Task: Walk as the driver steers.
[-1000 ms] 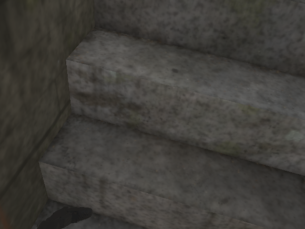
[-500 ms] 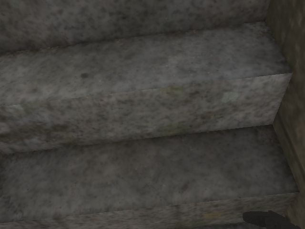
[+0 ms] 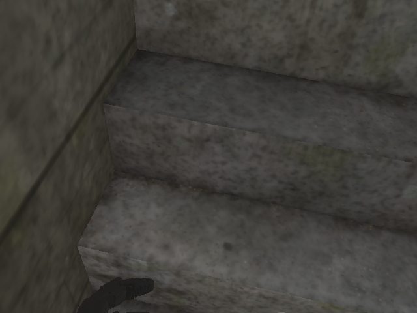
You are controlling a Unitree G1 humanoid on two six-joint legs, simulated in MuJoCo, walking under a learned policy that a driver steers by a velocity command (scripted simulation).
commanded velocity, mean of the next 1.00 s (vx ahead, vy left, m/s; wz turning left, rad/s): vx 0.11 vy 0.00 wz -0.53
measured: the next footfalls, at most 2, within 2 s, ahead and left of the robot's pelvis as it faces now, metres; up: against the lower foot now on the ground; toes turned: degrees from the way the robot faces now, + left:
right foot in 0.44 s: +0.25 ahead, -0.08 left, +0.22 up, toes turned -8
left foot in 0.72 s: +0.37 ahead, +0.24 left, +0.22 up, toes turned -43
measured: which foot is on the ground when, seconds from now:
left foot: down 0.00-0.44, up 0.46-0.70, down 0.72-1.00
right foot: up 0.00-0.42, down 0.44-0.72, up 0.74-0.96, down 0.98-1.00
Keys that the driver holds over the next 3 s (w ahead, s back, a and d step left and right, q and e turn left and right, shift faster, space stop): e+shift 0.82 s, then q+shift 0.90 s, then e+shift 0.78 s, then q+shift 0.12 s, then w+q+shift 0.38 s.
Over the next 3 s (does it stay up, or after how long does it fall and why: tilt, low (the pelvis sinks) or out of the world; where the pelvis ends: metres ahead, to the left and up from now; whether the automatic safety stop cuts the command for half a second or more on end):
stays up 0.24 -0.12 0.24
